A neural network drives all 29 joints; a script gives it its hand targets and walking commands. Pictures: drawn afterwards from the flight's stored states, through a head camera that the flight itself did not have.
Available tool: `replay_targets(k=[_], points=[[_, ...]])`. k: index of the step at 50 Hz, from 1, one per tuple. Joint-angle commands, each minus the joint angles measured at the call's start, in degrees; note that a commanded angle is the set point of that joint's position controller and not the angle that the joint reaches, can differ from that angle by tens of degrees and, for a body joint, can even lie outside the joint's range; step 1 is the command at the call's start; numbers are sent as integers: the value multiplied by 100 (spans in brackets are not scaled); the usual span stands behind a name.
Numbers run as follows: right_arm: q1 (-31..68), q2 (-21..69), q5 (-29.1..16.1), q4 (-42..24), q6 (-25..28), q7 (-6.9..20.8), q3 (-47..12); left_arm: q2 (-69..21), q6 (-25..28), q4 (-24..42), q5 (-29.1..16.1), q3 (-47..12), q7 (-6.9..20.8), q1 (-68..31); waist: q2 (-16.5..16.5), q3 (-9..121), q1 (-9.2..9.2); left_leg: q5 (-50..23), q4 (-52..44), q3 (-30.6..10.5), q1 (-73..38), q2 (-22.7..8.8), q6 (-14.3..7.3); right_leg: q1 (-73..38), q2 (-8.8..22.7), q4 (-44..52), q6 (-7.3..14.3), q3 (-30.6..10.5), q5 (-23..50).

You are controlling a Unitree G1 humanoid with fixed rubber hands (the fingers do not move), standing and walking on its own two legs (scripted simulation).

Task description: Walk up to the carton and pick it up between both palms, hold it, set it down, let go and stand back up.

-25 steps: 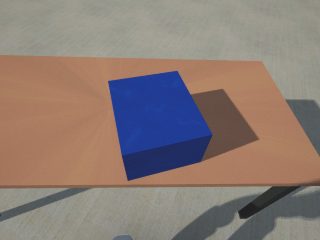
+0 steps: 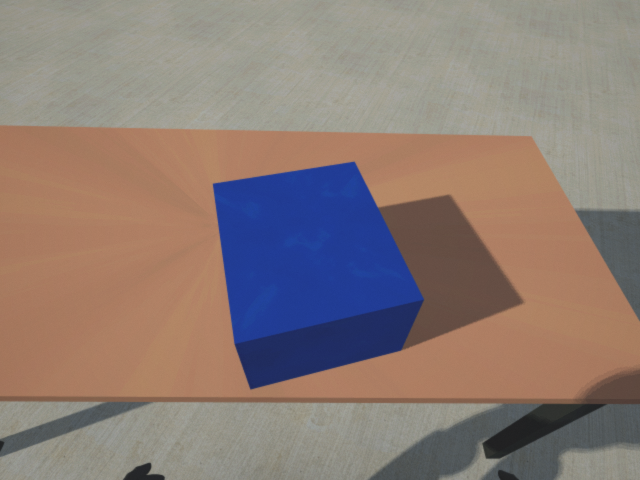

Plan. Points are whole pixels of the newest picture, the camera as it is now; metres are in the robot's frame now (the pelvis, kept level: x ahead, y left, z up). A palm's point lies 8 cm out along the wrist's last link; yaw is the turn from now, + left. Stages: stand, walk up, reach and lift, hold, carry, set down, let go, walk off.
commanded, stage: walk up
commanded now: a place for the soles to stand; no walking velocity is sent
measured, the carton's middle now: (306, 266) +0.44 +0.03 -0.04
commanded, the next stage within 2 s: reach and lift in 0.84 s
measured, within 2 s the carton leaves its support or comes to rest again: neither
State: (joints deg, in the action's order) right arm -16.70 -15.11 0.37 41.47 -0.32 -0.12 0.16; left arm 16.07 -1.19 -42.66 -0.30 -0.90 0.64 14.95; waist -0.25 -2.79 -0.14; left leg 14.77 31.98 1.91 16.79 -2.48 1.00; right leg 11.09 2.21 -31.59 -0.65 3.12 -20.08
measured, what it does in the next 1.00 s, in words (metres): stands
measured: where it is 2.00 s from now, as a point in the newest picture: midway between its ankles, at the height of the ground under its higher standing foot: outside the picture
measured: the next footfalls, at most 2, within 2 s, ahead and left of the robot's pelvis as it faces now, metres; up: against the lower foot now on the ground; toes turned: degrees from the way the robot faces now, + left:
none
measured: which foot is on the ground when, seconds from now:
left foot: down 0.00-1.00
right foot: down 0.00-1.00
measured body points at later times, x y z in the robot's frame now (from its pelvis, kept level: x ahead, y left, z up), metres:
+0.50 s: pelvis -0.01 +0.00 +0.00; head +0.00 +0.00 +0.45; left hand +0.06 +0.27 -0.12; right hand +0.08 -0.26 -0.12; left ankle +0.02 +0.13 -0.73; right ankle -0.04 -0.12 -0.73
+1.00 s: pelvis -0.03 +0.00 -0.02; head +0.02 +0.01 +0.43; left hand +0.10 +0.27 -0.14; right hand +0.12 -0.26 -0.13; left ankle +0.02 +0.13 -0.73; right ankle -0.04 -0.12 -0.73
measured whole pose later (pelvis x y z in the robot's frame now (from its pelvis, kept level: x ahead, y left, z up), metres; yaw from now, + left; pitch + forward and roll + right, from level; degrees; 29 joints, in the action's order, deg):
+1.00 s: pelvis -0.03 +0.00 -0.02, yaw +0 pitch -1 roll +0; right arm -3.7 -12.3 5.3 49.4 3.5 2.7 6.6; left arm 17.8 -19.4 -35.8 -1.4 1.0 -0.7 7.5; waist -1.4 -7.4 -0.3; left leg 15.7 39.9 1.8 23.2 -2.7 1.2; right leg 18.3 2.4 -41.4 -0.7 2.8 -22.5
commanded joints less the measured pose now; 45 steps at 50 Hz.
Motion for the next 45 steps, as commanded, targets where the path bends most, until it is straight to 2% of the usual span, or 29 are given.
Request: replay_targets(k=[1, 4, 6, 7, 10, 14, 15, 16, 18, 20, 23, 24, 26, 28, 30, 32, 33, 34, 35, 36, 39, 40, 42, 43, 44, 45], points=[[-33, -839, -10, -516, 141, -39, 258, 817, 138, 425, -13, 268, -40, 214, 240, 492, 74, -1781, -296, -366, -474, -416, -382, 74, 433, 470, 309, -412, 1541], [-108, -861, -10, -500, 123, -33, 266, 827, 110, 441, 0, 268, -22, 156, -81, 397, 52, -1495, -402, -451, -438, -412, -404, 133, 376, 522, 289, -345, 1184], [-29, -864, 21, -498, 122, -30, 253, 838, 125, 409, 3, 280, -23, 200, 20, 438, 69, -1437, -348, -371, -491, -366, -387, 107, 418, 599, 308, -430, 1244], [-83, -859, 7, -513, 120, -28, 267, 837, 124, 432, 13, 298, -25, 188, 23, 449, 20, -1286, -367, -394, -451, -358, -357, 151, 420, 630, 318, -404, 1084], [-21, -841, 4, -491, 118, -32, 266, 835, 125, 410, 10, 302, -11, 147, 67, 225, 27, -1138, -464, -411, -368, -361, -339, 268, 388, 660, 290, -409, 866], [-62, -852, 0, -462, 138, -27, 262, 847, 135, 408, 0, 292, -2, 196, -109, 312, 36, -1148, -450, -452, -415, -356, -309, 186, 392, 679, 288, -407, 943], [-78, -874, 0, -480, 149, -24, 263, 839, 141, 418, 2, 278, -6, 235, 44, 438, 28, -1176, -460, -445, -466, -351, -304, 127, 384, 639, 294, -404, 978], [-39, -797, 25, -462, 159, -26, 258, 852, 148, 405, 2, 292, -3, 226, -39, 470, 40, -1215, -448, -426, -560, -363, -309, 187, 387, 603, 270, -377, 990], [20, -845, -1, -498, 140, -31, 273, 796, 138, 357, 13, 286, 0, 323, 248, 441, 56, -762, -529, -481, -426, -353, -315, 193, 381, 692, 262, -389, 578], [-32, -830, -18, -466, 130, -23, 250, 812, 122, 346, 9, 303, -4, 276, 282, 205, 32, -522, -706, -553, -217, -379, -342, 203, 363, 729, 261, -408, 391], [-64, -863, 20, -409, 133, -26, 257, 782, 134, 276, 10, 288, 3, 412, 152, 6, 67, -129, -790, -629, -119, -381, -307, 334, 370, 824, 226, -456, 189], [-94, -853, 20, -412, 129, -29, 270, 800, 132, 282, -3, 309, 2, 409, -5, -7, 42, -45, -753, -640, -99, -376, -309, 378, 356, 859, 247, -485, 157], [-137, -810, 35, -379, 149, -29, 264, 808, 153, 279, 1, 291, 3, 388, -100, 57, 3, -209, -687, -639, -272, -355, -300, 445, 391, 878, 261, -483, 234], [-126, -808, 25, -356, 158, -31, 244, 813, 183, 278, -3, 287, -2, 428, 29, 73, 6, -468, -630, -537, -346, -339, -305, 457, 416, 890, 293, -558, 457], [-109, -822, 23, -318, 163, -34, 248, 842, 192, 273, -19, 297, -11, 413, 34, 70, 16, -788, -550, -463, -401, -319, -301, 455, 429, 861, 295, -459, 584], [-199, -847, 10, -345, 173, -26, 260, 814, 173, 272, 46, 309, -13, 430, 124, 199, 5, -717, -600, -527, -315, -338, -301, 258, 403, 782, 278, -406, 538], [-135, -812, 5, -328, 172, -28, 243, 813, 171, 279, 25, 302, -19, 446, 166, 161, 25, -864, -576, -501, -317, -332, -294, 272, 429, 766, 276, -431, 757], [-143, -796, 13, -319, 171, -30, 232, 799, 170, 238, -2, 288, -12, 487, 20, 227, 45, -846, -609, -559, -327, -355, -299, 243, 394, 754, 263, -403, 760], [-157, -790, 7, -311, 169, -36, 248, 788, 167, 213, -8, 291, -14, 484, 112, 199, 43, -749, -641, -563, -309, -355, -299, 225, 396, 765, 281, -405, 668], [-174, -848, 29, -287, 160, -41, 263, 776, 163, 193, -12, 290, -11, 539, 62, 271, 59, -768, -607, -562, -344, -374, -302, 183, 395, 790, 271, -450, 682], [-203, -816, 17, -284, 165, -44, 230, 800, 164, 227, 10, 283, -37, 476, 176, 295, 44, -1024, -570, -500, -389, -343, -306, 138, 453, 738, 300, -454, 917], [-208, -791, 22, -273, 169, -48, 234, 815, 163, 210, 18, 298, -32, 461, 24, 342, 45, -1062, -578, -561, -374, -364, -322, 74, 424, 716, 287, -379, 871], [-179, -842, 9, -263, 171, -54, 246, 728, 145, 194, 7, 268, -27, 514, 224, 288, 70, -896, -662, -609, -274, -381, -334, 79, 397, 715, 264, -390, 738], [3294, -215, 799, -254, 797, 56, 901, 1171, -761, 1307, -127, 449, -93, -2912, -8, 180, -74, 596, -19, 159, 249, 86, 24, 1600, -20, 60, 221, 122, -732], [2562, -414, 767, 48, 833, 166, 904, 1040, -1266, 1389, -133, 359, -182, -2533, -331, -502, -158, 1292, 185, 260, 120, 175, -42, 2113, 99, 136, 312, 18, -1482], [2523, -496, 690, -51, 778, 228, 942, 976, -1593, 1601, -110, 349, -198, -2515, -374, -426, -158, 1341, 195, 223, -24, 126, -63, 2208, 86, 115, 291, 104, -1429]])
